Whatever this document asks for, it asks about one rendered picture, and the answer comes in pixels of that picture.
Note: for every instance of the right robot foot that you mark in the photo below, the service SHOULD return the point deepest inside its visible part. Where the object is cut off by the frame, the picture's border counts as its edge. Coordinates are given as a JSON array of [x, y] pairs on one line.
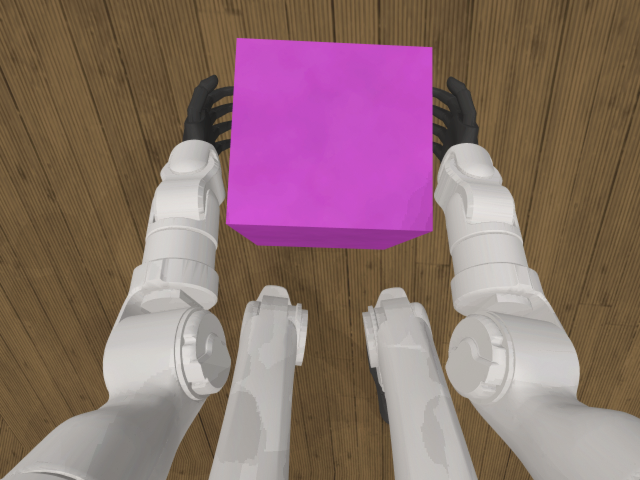
[[381, 394]]

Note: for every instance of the carton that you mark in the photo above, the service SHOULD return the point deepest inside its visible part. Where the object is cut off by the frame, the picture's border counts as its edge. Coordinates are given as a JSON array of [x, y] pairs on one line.
[[331, 144]]

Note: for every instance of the robot right forearm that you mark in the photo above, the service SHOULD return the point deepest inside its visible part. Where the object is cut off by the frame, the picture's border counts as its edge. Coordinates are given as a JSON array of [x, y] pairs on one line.
[[485, 241]]

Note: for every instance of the robot right hand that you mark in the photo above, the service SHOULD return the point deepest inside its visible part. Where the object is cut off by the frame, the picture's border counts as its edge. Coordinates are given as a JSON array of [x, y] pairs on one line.
[[460, 120]]

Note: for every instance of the robot right upper arm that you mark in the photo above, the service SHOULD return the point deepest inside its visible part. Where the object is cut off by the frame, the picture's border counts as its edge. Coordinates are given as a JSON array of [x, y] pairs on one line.
[[522, 375]]

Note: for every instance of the robot left shin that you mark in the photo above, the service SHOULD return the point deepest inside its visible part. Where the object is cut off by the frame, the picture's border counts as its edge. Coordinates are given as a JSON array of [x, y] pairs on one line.
[[253, 307]]

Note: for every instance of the robot left upper arm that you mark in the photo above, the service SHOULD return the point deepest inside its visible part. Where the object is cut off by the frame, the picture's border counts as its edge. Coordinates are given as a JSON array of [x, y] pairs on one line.
[[159, 370]]

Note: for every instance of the robot left forearm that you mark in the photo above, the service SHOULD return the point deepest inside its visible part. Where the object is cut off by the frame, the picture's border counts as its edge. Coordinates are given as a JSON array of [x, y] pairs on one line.
[[178, 266]]

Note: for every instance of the robot left hand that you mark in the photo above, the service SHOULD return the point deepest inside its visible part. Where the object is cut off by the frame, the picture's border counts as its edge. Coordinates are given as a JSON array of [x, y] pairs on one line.
[[201, 116]]

